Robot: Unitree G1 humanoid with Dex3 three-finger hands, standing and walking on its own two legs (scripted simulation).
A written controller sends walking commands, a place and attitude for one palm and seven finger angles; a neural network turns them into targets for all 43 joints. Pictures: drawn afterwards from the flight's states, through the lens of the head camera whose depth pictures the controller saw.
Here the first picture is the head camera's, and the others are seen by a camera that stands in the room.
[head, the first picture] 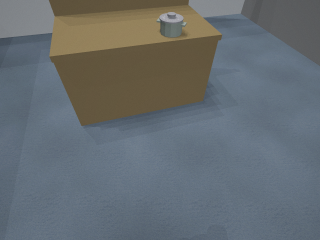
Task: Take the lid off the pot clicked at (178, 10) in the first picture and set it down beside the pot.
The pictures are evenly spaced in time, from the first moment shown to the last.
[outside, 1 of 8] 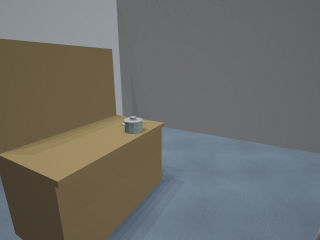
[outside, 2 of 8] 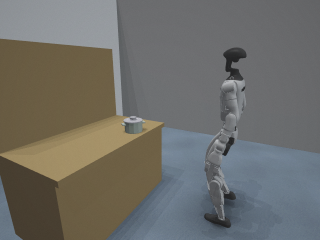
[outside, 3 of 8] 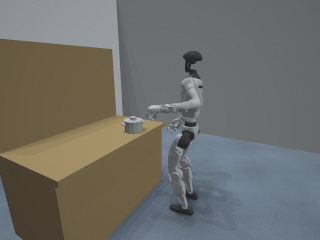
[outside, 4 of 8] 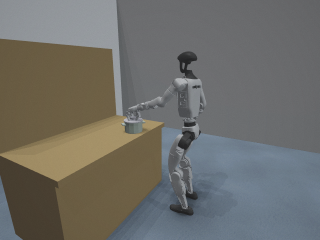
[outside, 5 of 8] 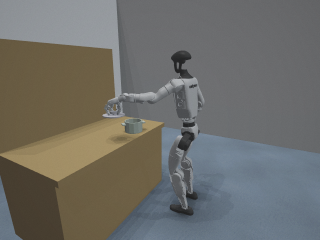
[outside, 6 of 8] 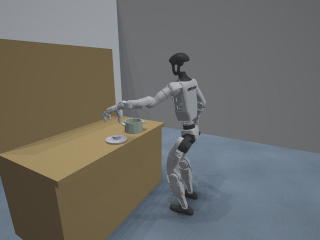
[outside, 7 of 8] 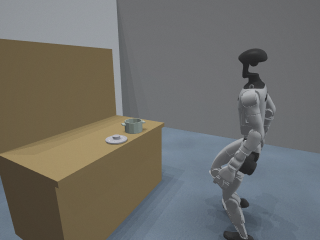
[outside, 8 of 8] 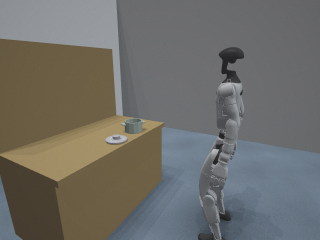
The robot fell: no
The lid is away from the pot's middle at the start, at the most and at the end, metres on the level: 0.00 0.25 0.24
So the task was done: yes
